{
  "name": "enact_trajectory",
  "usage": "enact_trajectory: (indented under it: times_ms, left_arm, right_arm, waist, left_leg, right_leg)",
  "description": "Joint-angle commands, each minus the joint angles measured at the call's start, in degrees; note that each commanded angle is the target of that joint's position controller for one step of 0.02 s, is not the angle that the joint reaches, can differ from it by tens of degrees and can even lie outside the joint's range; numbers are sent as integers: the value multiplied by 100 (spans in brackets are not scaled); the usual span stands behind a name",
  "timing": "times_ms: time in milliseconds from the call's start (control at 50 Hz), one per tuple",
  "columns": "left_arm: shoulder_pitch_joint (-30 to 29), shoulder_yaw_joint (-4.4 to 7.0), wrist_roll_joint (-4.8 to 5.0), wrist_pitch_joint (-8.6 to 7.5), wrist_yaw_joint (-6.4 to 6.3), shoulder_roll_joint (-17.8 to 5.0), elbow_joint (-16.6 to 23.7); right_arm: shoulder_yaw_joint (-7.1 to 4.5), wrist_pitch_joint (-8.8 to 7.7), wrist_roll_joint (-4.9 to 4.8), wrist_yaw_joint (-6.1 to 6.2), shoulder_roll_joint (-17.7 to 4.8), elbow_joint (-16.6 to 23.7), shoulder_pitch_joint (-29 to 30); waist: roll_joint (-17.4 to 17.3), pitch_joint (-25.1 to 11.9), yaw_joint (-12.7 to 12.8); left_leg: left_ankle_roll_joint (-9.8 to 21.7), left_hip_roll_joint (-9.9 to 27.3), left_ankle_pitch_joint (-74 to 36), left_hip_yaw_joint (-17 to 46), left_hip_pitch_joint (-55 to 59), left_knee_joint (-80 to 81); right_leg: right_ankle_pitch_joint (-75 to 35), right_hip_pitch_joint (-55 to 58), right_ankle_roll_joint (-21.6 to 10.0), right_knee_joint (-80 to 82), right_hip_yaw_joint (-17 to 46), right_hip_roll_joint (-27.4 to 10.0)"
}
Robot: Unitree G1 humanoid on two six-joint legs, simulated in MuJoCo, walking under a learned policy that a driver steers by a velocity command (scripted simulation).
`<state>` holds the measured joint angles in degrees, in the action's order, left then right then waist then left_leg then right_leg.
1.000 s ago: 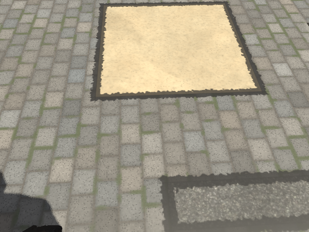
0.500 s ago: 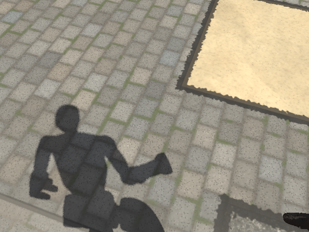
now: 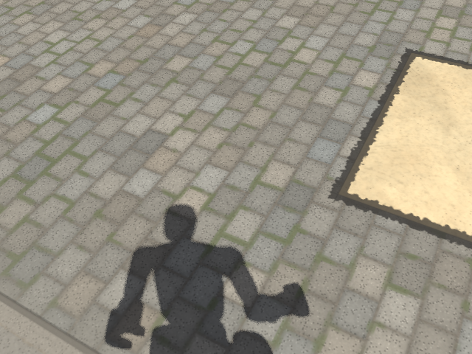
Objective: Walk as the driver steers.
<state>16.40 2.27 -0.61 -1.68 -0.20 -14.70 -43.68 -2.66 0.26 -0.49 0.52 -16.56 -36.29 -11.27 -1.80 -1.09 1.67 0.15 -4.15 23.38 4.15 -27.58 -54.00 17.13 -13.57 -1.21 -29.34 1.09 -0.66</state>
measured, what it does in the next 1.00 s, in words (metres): walks ahead, turning right: left foot, then right foot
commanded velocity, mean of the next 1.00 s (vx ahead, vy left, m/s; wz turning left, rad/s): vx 0.10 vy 0.00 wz -0.33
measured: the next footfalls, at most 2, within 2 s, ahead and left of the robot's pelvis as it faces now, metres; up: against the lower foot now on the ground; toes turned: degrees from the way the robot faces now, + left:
left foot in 0.26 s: +0.18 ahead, +0.15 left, +0.00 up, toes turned -1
right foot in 0.72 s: +0.17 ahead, -0.10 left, +0.00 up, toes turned -18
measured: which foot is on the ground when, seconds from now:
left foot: up 0.00-0.24, down 0.26-0.72, up 0.74-1.00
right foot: down 0.00-0.26, up 0.28-0.70, down 0.72-1.00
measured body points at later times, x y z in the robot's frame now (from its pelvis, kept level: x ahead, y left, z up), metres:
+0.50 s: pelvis +0.11 +0.05 +0.01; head +0.14 +0.06 +0.45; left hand +0.24 +0.33 -0.11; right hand +0.24 -0.23 -0.08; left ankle +0.14 +0.15 -0.74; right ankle +0.09 -0.09 -0.67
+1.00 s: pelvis +0.14 +0.00 +0.01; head +0.17 -0.04 +0.45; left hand +0.40 +0.20 -0.07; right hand +0.18 -0.33 -0.11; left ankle +0.22 +0.15 -0.67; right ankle +0.13 -0.09 -0.74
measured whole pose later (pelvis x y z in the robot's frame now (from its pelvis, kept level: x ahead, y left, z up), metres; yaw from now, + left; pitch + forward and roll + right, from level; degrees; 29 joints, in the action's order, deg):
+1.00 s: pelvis +0.14 +0.00 +0.01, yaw -24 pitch +2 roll +2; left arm 10.2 3.6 0.3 1.8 -1.4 -17.9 -33.4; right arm -4.7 0.9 0.1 1.6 -18.4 -41.8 -5.2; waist -1.2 3.8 0.5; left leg -5.3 0.0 20.7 3.6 -29.8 -54.5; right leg 10.5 -17.8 -3.2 -26.4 5.1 2.9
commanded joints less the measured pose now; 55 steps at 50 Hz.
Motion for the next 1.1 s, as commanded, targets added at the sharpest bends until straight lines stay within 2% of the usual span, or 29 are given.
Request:
enact_trajectory:
  times_ms: [20, 80, 120, 180, 220, 240, 260, 280, 300, 320, 340, 380, 420, 520, 600, 660, 700, 720, 740, 760, 780, 800, 820, 840, 860, 900, 960, 1040, 1100]
  left_arm:
    - [-18, 246, 106, -171, -113, -957, 298]
    - [228, 251, 114, -180, -113, -904, 242]
    - [261, 260, 93, -137, -102, -956, 205]
    - [495, 318, 137, -42, -56, -1185, 91]
    - [287, 305, 210, 25, -59, -1181, 119]
    - [279, 262, 201, 29, -58, -1052, 120]
    - [260, 171, 110, -4, -44, -771, 162]
    - [339, 18, -96, -57, -44, -309, 344]
    - [612, 73, 103, -37, -123, -464, 375]
    - [619, 241, 185, 44, -171, -1000, 255]
    - [450, 310, 218, 123, -184, -1078, 246]
    - [404, 355, 166, 327, -256, -964, 213]
    - [402, 342, 161, 424, -265, -761, 274]
    - [-227, 270, 122, 464, -125, -549, 755]
    - [-506, 280, 129, 495, 35, -653, 1037]
    - [-633, 329, 150, 533, 116, -742, 1233]
    - [-459, 387, 151, 533, 141, -782, 1245]
    - [-241, 484, 122, 516, 85, -1014, 1203]
    - [57, 666, 104, 483, -35, -1677, 1270]
    - [12, 664, -49, 380, -30, -1977, 1429]
    - [64, 564, -60, 257, 37, -1587, 1407]
    - [-142, 504, -26, 174, 39, -1476, 1351]
    - [-439, 491, 69, 160, 9, -1370, 1354]
    - [-694, 437, 146, 186, -27, -1248, 1396]
    - [-813, 404, 124, 212, -63, -1232, 1440]
    - [-849, 394, 63, 235, -104, -1232, 1472]
    - [-723, 428, 93, 262, -159, -1302, 1434]
    - [-753, 468, 85, 322, -160, -1388, 1458]
    - [-676, 452, 139, 334, -115, -1339, 1431]
  right_arm:
    - [-244, -240, 39, -25, -582, 434, 414]
    - [-129, -363, -16, -100, -238, 467, 724]
    - [-60, -409, -7, -135, -68, 497, 939]
    - [-95, -425, -24, -187, -217, 496, 900]
    - [-186, -435, -30, -188, -384, 344, 400]
    - [-244, -425, 6, -148, -506, 261, 154]
    - [-306, -419, 74, -73, -741, 270, -173]
    - [-391, -362, 222, 21, -1256, 324, -617]
    - [-434, -275, 226, 11, -1279, 159, -809]
    - [-352, -266, 134, -22, -976, 182, -712]
    - [-285, -273, 100, -30, -785, 196, -399]
    - [-192, -282, 103, -43, -534, 245, 283]
    - [-196, -302, 190, 0, -497, 180, 452]
    - [-277, -212, 148, 131, -678, 6, 508]
    - [-366, -122, 79, 78, -926, -64, 567]
    - [-421, -92, -44, 26, -1059, -139, 540]
    - [-424, -72, -151, 15, -1029, -205, 557]
    - [-390, -74, -118, -7, -863, -355, 208]
    - [-297, -88, 104, -15, -572, -264, 177]
    - [-217, -89, 240, 26, -450, 59, 511]
    - [-318, -59, 149, 40, -771, 8, 783]
    - [-337, -36, 25, 47, -796, 6, 806]
    - [-351, -20, 38, 95, -765, -105, 687]
    - [-377, -1, 93, 135, -841, -127, 663]
    - [-380, 3, 114, 130, -812, -178, 567]
    - [-350, -3, 79, 113, -695, -244, 413]
    - [-287, -6, 59, 126, -561, -202, 606]
    - [-274, -40, 32, 76, -565, -166, 731]
    - [-302, -138, -44, -21, -646, -119, 708]
  waist:
    - [973, 533, 33]
    - [1003, 382, 217]
    - [1055, 421, 305]
    - [1157, 310, 307]
    - [1068, 153, -80]
    - [915, 24, -219]
    - [628, -334, -382]
    - [-710, -973, -452]
    - [-1666, -1270, -411]
    - [-1027, -945, -465]
    - [-818, -608, -367]
    - [-620, -236, -96]
    - [-676, -156, -10]
    - [-522, -152, -138]
    - [-456, -148, -205]
    - [-478, -155, -205]
    - [-403, -217, -36]
    - [-35, -329, -8]
    - [1298, -526, -8]
    - [2137, -705, 46]
    - [1172, -947, 330]
    - [989, -678, 149]
    - [660, -530, -18]
    - [693, -413, -119]
    - [804, -453, -216]
    - [822, -579, -270]
    - [851, -543, -146]
    - [1017, -426, -52]
    - [1133, -379, -2]
  left_leg:
    - [-93, 518, -603, -9, -1697, -541]
    - [-155, 563, -1102, -392, -1140, 432]
    - [-185, 477, -1091, -543, -505, 1301]
    - [-181, 350, -1020, -598, 280, 1966]
    - [-38, 270, -1755, -528, 1192, 2781]
    - [53, 299, -2018, -477, 1802, 3128]
    - [209, 849, -2734, 0, 2657, 3184]
    - [636, 2153, -4767, 1105, 3864, 2835]
    - [1423, 2881, -4360, 2096, 3677, 3182]
    - [1457, 2686, -3737, 1922, 3293, 3319]
    - [1288, 2443, -3447, 1436, 2980, 3373]
    - [1124, 2084, -3329, 663, 2250, 3606]
    - [1193, 1925, -3477, 143, 1817, 3804]
    - [1386, 2132, -3194, -277, 1973, 3911]
    - [1390, 2295, -3140, -479, 1958, 3790]
    - [1202, 2401, -3203, -542, 2177, 3427]
    - [835, 2222, -2947, -834, 2054, 2820]
    - [474, 1922, -2500, -1126, 1730, 2183]
    - [-69, 1306, -993, -1620, 487, 520]
    - [-446, 422, 1720, -1058, -930, -893]
    - [-440, 524, 1667, -250, -1057, -1629]
    - [-349, 620, 1172, -122, -1110, -1694]
    - [-327, 707, 696, -64, -1115, -1445]
    - [-359, 725, 331, -43, -1066, -1227]
    - [-409, 625, 63, -105, -752, -1271]
    - [-496, 499, -222, -116, -549, -983]
    - [-577, 422, -339, -24, -474, -77]
    - [-544, 307, -297, 62, -14, 794]
    - [-372, 213, -186, -3, 398, 1427]
  right_leg:
    - [1428, 905, -947, 2071, 2049, -1419]
    - [394, 895, -866, 2068, 1247, -1111]
    - [-542, 692, -853, 1933, 840, -971]
    - [-1396, 556, -923, 1562, 899, -1126]
    - [-1617, 343, -738, 1204, 1072, -1120]
    - [-1685, 178, -548, 921, 1019, -957]
    - [-1364, -127, -216, 269, 782, -606]
    - [709, -1137, 213, -1259, 385, -9]
    - [2112, -1738, 419, -2418, 271, 219]
    - [2175, -1907, 481, -3288, 526, 42]
    - [1885, -2155, 480, -3634, 513, -32]
    - [1207, -1988, 584, -3580, 446, -229]
    - [671, -1661, 690, -3528, 234, -204]
    - [197, -1646, 705, -2474, 93, -403]
    - [141, -1248, 507, -1759, -166, -399]
    - [195, -1032, 280, -1134, -335, -313]
    - [-484, -386, 30, -126, -532, -88]
    - [-1358, 295, -168, 404, -349, -4]
    - [-3534, 1372, -639, 668, 1215, -1090]
    - [-4432, 1616, -1963, 732, 3022, -2272]
    - [-4003, 1524, -2096, 853, 2694, -2139]
    - [-3585, 1254, -1769, 849, 2138, -1816]
    - [-3044, 1080, -1431, 851, 1812, -1479]
    - [-2965, 893, -1264, 860, 1665, -1332]
    - [-3150, 625, -1231, 869, 1522, -1186]
    - [-3166, 598, -1245, 876, 1456, -1063]
    - [-2675, 695, -1248, 838, 1653, -1010]
    - [-1773, 373, -1245, 814, 2087, -952]
    - [464, 79, -1236, 1066, 2575, -811]
Velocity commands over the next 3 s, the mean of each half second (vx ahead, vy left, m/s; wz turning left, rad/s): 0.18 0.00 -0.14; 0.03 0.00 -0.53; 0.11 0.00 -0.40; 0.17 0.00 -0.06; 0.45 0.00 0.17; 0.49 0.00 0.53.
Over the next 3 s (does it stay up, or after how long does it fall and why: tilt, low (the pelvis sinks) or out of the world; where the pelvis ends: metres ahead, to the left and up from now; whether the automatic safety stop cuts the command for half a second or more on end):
stays up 0.71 -0.27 0.00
